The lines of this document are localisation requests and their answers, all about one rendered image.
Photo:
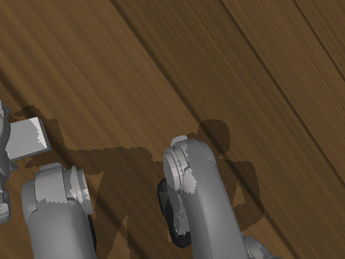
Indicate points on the left robot foot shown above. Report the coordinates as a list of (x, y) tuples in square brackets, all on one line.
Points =
[(93, 232)]

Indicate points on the right robot hand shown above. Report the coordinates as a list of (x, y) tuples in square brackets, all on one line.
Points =
[(255, 249)]

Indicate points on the carton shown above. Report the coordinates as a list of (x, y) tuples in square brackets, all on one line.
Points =
[(27, 138)]

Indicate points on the left robot arm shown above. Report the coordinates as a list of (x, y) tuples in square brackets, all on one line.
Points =
[(5, 204)]

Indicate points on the right robot foot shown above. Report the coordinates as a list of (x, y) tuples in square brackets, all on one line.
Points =
[(181, 241)]

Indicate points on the left robot hand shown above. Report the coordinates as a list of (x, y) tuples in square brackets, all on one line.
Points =
[(5, 130)]

